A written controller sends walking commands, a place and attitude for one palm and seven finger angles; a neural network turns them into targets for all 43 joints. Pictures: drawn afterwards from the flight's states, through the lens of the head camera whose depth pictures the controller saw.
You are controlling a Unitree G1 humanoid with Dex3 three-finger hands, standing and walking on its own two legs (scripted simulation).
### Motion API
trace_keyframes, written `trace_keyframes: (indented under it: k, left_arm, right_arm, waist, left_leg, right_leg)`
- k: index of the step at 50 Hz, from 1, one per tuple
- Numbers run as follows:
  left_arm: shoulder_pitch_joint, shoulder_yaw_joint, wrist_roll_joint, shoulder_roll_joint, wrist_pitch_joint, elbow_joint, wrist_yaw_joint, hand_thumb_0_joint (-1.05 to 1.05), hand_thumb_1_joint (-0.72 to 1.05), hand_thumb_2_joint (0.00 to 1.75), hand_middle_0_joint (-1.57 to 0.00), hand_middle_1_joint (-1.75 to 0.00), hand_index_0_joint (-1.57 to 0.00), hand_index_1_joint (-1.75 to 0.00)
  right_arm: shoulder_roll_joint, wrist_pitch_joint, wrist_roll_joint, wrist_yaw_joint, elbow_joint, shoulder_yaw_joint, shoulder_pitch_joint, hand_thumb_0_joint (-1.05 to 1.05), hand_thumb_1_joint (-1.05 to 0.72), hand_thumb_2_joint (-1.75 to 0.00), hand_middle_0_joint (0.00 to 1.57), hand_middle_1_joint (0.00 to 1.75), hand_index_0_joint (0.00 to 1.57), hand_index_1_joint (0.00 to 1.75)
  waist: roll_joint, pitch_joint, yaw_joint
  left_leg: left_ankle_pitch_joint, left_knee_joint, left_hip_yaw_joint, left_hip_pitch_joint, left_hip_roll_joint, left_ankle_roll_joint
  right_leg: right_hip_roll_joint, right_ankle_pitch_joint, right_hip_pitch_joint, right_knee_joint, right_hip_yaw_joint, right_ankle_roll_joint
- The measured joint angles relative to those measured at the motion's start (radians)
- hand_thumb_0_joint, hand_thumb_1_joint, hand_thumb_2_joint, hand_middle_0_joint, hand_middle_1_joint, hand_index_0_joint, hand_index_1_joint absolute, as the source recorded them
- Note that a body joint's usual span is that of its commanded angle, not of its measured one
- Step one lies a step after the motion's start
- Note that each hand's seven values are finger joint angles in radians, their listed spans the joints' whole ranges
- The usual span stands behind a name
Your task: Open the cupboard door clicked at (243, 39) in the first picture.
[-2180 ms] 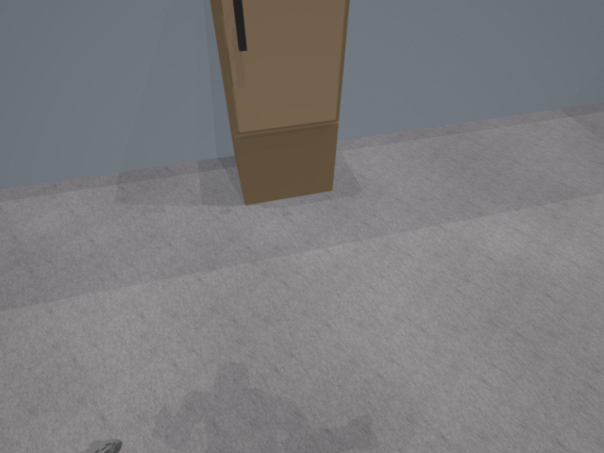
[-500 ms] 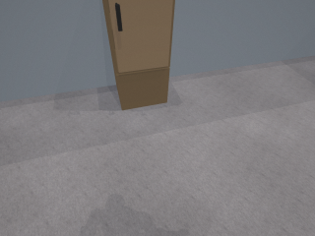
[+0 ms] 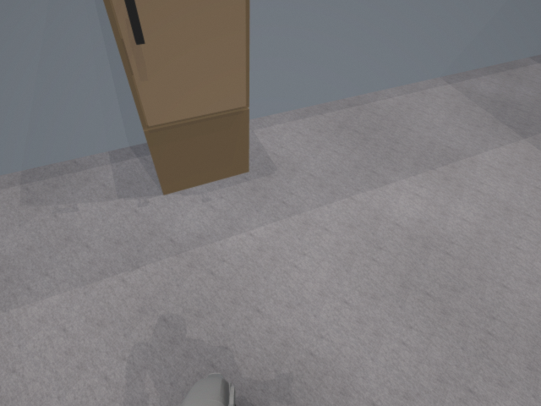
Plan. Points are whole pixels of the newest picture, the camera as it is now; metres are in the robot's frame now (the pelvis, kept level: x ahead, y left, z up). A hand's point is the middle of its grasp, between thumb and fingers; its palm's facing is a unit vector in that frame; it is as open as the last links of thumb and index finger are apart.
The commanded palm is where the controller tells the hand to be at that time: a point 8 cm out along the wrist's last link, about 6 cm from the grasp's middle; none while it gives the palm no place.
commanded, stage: walk to a spot facing it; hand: left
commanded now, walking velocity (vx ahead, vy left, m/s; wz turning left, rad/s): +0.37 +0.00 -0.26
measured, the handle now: (132, 13) +1.04 +0.51 +0.07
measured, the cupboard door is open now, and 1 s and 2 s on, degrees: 0 0 0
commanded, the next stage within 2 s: turn to face it in 0.74 s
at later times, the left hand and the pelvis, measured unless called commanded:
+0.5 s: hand (182, 287) +0.34 +0.21 -0.15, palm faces -0.20 -0.97 -0.17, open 7.3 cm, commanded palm none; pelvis +0.20 +0.05 +0.01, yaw -13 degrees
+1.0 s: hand (237, 220) +0.52 +0.13 -0.16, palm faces -0.34 -0.91 -0.24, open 7.2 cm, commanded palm none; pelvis +0.40 -0.04 +0.01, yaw -22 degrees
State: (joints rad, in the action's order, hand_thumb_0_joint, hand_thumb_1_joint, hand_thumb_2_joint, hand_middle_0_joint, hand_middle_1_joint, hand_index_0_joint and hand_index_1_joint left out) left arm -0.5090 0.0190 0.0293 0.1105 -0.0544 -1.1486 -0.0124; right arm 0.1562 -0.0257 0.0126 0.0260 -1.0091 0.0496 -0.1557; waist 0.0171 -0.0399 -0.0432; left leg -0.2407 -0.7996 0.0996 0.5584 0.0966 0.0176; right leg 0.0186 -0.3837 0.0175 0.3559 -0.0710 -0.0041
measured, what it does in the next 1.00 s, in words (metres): walks ahead, turning right: left foot, then right foot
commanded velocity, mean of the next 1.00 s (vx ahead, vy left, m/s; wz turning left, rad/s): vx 0.26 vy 0.00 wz -0.25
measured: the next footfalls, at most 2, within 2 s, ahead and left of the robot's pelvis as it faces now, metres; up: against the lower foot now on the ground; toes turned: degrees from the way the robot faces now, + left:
left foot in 0.06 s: +0.18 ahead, +0.12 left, +0.00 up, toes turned +6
right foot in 0.70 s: +0.40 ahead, -0.12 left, +0.00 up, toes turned -26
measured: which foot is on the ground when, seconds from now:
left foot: up 0.00-0.04, down 0.06-0.68, up 0.70-1.00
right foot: down 0.00-0.08, up 0.10-0.68, down 0.70-1.00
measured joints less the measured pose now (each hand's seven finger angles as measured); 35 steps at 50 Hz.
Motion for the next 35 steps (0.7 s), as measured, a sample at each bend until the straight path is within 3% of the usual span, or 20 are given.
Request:
trace_keyframes:
  k: [3,5,8,11,18,25,29,32,34,35]
  left_arm:
    - [-0.007,0.015,-0.005,0.013,0.003,-0.009,0.001,0.00,0.90,0.90,-0.20,-0.30,-0.21,-0.30]
    - [0.019,0.027,-0.012,0.028,0.017,-0.012,0.005,0.00,0.90,0.90,-0.20,-0.30,-0.21,-0.30]
    - [0.083,0.040,-0.008,0.062,0.032,0.007,0.007,0.00,0.91,0.90,-0.20,-0.30,-0.20,-0.30]
    - [0.154,0.055,0.002,0.089,0.038,0.054,0.014,0.00,0.91,0.90,-0.19,-0.30,-0.20,-0.30]
    - [0.283,0.074,0.009,0.101,0.058,0.150,0.032,0.00,0.91,0.90,-0.19,-0.30,-0.20,-0.30]
    - [0.368,0.065,0.009,0.086,0.079,0.172,0.048,0.00,0.91,0.90,-0.19,-0.30,-0.20,-0.30]
    - [0.412,0.055,0.005,0.071,0.084,0.176,0.053,0.00,0.91,0.90,-0.19,-0.30,-0.20,-0.30]
    - [0.442,0.044,0.003,0.056,0.074,0.189,0.055,0.00,0.91,0.90,-0.19,-0.30,-0.20,-0.30]
    - [0.448,0.038,0.005,0.052,0.051,0.200,0.056,0.00,0.91,0.90,-0.19,-0.30,-0.20,-0.30]
    - [0.443,0.034,0.006,0.057,0.035,0.206,0.056,0.00,0.91,0.90,-0.19,-0.30,-0.20,-0.30]
  right_arm:
    - [-0.006,-0.033,0.003,-0.004,0.032,-0.007,0.027,0.01,-0.90,-0.90,0.20,0.30,0.20,0.30]
    - [-0.016,-0.055,0.012,-0.016,0.041,-0.008,0.040,0.01,-0.90,-0.90,0.20,0.30,0.20,0.30]
    - [-0.033,-0.053,0.013,-0.029,0.027,-0.012,0.018,0.00,-0.90,-0.90,0.20,0.30,0.20,0.30]
    - [-0.040,-0.064,0.003,-0.053,0.007,0.008,-0.034,-0.01,-0.93,-0.90,0.20,0.30,0.20,0.30]
    - [0.003,-0.069,0.008,-0.056,-0.047,0.011,-0.157,-0.02,-0.94,-0.90,0.20,0.30,0.20,0.30]
    - [-0.011,-0.065,0.009,-0.056,-0.086,-0.004,-0.265,0.00,-0.92,-0.90,0.20,0.30,0.20,0.30]
    - [-0.028,-0.058,0.017,-0.056,-0.101,-0.014,-0.316,0.00,-0.91,-0.90,0.20,0.30,0.20,0.30]
    - [-0.037,-0.047,0.020,-0.053,-0.115,-0.016,-0.349,0.00,-0.91,-0.90,0.20,0.30,0.20,0.30]
    - [-0.044,-0.036,0.016,-0.048,-0.125,-0.017,-0.371,0.01,-0.90,-0.90,0.20,0.30,0.20,0.30]
    - [-0.051,-0.028,0.010,-0.043,-0.128,-0.018,-0.386,0.01,-0.90,-0.90,0.20,0.30,0.20,0.30]
  waist:
    - [0.009,-0.009,-0.002]
    - [0.024,-0.023,0.002]
    - [0.037,-0.016,0.002]
    - [0.042,0.004,0.005]
    - [0.034,0.041,0.026]
    - [0.013,0.009,0.068]
    - [0.001,-0.024,0.101]
    - [-0.018,-0.048,0.117]
    - [-0.025,-0.057,0.116]
    - [-0.012,-0.052,0.111]
  left_leg:
    - [0.047,0.168,0.010,-0.086,-0.017,-0.019]
    - [0.031,0.102,0.037,-0.091,-0.021,-0.061]
    - [-0.028,0.120,0.085,-0.164,-0.028,-0.083]
    - [-0.011,0.228,0.121,-0.253,-0.046,-0.085]
    - [-0.006,0.412,0.183,-0.413,-0.086,-0.094]
    - [-0.065,0.482,0.236,-0.548,-0.081,-0.067]
    - [-0.121,0.485,0.271,-0.611,-0.061,-0.035]
    - [-0.183,0.445,0.297,-0.642,-0.028,-0.002]
    - [-0.241,0.322,0.307,-0.630,0.016,0.017]
    - [-0.258,0.184,0.298,-0.588,0.040,0.020]
  right_leg:
    - [-0.010,-0.087,0.007,0.098,-0.018,-0.014]
    - [-0.016,-0.126,-0.103,0.401,-0.010,0.017]
    - [-0.026,-0.047,-0.308,0.800,0.034,0.046]
    - [-0.057,0.060,-0.466,0.894,0.084,0.039]
    - [-0.114,0.237,-0.661,0.802,0.098,-0.001]
    - [-0.137,0.292,-0.665,0.581,0.131,-0.012]
    - [-0.114,0.255,-0.620,0.447,0.173,0.012]
    - [-0.071,0.182,-0.563,0.352,0.213,0.049]
    - [-0.033,0.168,-0.490,0.272,0.243,0.079]
    - [-0.031,0.214,-0.452,0.234,0.245,0.104]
